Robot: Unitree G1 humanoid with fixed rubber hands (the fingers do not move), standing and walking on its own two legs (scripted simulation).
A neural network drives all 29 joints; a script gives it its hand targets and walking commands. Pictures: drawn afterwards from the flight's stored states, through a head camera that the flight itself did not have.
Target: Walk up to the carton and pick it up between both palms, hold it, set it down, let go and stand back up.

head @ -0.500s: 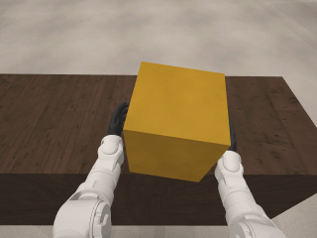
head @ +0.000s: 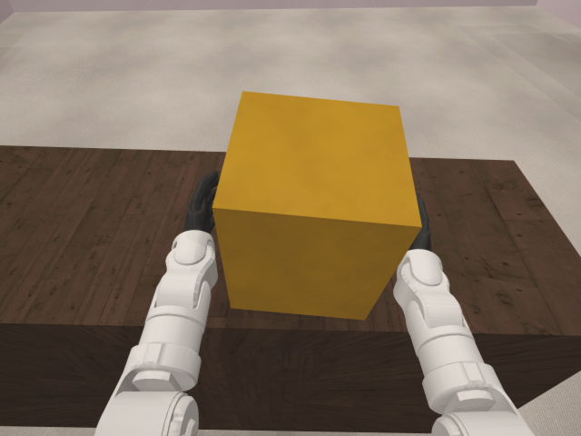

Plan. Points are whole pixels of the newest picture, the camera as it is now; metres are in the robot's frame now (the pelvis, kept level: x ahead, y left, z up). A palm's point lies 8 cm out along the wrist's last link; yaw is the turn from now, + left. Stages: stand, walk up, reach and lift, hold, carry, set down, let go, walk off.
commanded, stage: reach and lift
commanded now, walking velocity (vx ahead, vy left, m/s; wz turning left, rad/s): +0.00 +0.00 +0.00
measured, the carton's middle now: (308, 214) +0.40 -0.04 +0.11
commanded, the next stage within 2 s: hold in 1.64 s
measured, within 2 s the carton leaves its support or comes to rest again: neither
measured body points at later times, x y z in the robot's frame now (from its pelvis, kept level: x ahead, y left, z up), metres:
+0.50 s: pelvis -0.02 +0.00 +0.00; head -0.05 +0.02 +0.45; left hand +0.37 +0.13 +0.15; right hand +0.35 -0.17 +0.14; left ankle -0.03 +0.10 -0.75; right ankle +0.02 -0.14 -0.75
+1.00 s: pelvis -0.03 -0.01 +0.00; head -0.06 +0.00 +0.45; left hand +0.37 +0.13 +0.18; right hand +0.36 -0.17 +0.17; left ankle -0.03 +0.10 -0.75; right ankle +0.02 -0.14 -0.75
